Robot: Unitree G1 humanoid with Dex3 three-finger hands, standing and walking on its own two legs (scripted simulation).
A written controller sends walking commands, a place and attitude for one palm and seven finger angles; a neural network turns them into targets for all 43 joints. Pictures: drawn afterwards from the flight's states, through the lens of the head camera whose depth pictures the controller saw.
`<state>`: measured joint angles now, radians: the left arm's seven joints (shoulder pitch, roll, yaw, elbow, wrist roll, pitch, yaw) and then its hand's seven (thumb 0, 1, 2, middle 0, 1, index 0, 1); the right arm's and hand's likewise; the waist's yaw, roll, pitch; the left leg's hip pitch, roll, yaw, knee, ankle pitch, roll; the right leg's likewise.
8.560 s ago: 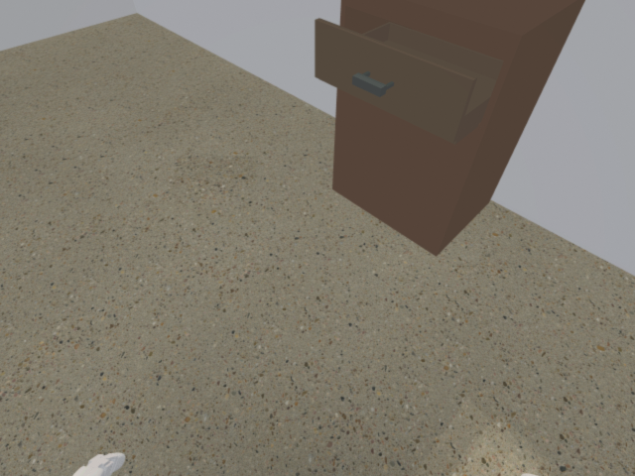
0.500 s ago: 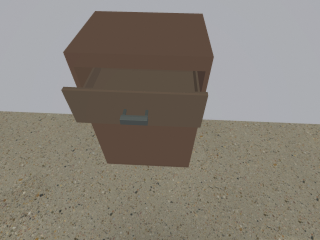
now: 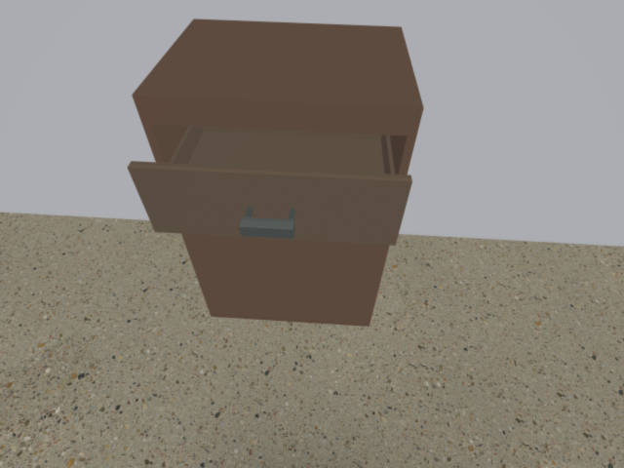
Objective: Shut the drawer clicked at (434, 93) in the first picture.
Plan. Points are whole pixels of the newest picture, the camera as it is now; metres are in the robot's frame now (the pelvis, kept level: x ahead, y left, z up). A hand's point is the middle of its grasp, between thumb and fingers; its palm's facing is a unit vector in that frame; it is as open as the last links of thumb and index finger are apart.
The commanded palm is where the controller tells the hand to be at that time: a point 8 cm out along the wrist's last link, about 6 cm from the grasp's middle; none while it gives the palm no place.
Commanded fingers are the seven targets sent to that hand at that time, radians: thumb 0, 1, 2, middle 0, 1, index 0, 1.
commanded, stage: look again from close up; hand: left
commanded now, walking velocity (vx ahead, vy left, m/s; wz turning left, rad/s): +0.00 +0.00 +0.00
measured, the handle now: (269, 220) +0.57 +0.11 -0.06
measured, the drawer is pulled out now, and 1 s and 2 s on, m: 0.15 0.15 0.15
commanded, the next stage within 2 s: shuffle to correct the standing spot in 0.38 s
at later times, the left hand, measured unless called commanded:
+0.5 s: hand out of the picture -0.01 +0.19 -0.17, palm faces +0.01 -0.98 -0.18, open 7.4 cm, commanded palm none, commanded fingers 0.00 0.90 0.90 -0.20 -0.30 -0.20 -0.30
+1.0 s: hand out of the picture -0.06 +0.14 -0.18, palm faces +0.08 -0.99 -0.12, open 7.4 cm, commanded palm none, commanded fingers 0.00 0.90 0.90 -0.20 -0.30 -0.20 -0.30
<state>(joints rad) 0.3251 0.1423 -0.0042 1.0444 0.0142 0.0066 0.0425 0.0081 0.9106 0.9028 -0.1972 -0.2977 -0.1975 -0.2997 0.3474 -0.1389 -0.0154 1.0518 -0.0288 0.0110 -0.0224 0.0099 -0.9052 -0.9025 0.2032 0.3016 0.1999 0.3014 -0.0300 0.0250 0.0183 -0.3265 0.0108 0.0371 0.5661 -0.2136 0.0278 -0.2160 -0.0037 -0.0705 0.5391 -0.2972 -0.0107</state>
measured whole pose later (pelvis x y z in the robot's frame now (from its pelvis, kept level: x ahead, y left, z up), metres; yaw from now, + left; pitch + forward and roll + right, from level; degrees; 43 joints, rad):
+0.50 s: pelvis -0.01 +0.02 +0.01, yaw -1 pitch -2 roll -1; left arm 0.35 0.16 0.00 1.01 0.02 0.01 0.04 0.01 0.91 0.90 -0.20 -0.30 -0.20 -0.30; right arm 0.24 -0.18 -0.01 1.02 -0.02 0.01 -0.01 0.01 -0.92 -0.90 0.20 0.30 0.20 0.30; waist 0.01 0.00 0.02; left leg -0.28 -0.02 0.07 0.47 -0.15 0.06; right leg -0.19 -0.03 -0.04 0.47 -0.24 0.03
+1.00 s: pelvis +0.01 -0.01 +0.00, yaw -1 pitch -2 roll -1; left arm 0.48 0.10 0.03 1.09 0.02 0.02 0.01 0.01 0.91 0.90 -0.20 -0.30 -0.20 -0.30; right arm 0.32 -0.14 -0.04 1.08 -0.02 -0.01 -0.03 0.01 -0.91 -0.90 0.20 0.30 0.20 0.30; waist 0.00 -0.01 0.01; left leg -0.29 0.04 0.10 0.60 -0.27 0.04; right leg -0.22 0.02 -0.06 0.58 -0.34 -0.03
